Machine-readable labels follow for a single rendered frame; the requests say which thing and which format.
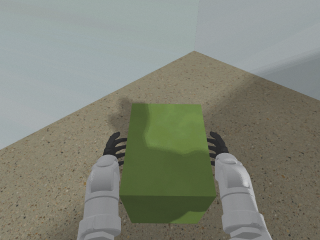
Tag right robot forearm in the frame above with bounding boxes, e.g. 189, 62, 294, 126
215, 153, 272, 240

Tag left robot hand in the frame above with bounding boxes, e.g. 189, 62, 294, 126
102, 132, 127, 166

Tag right robot hand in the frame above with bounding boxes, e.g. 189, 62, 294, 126
206, 131, 229, 166

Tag left robot forearm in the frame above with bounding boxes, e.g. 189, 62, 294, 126
77, 154, 121, 240

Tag carton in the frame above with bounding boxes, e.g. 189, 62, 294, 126
119, 103, 217, 224

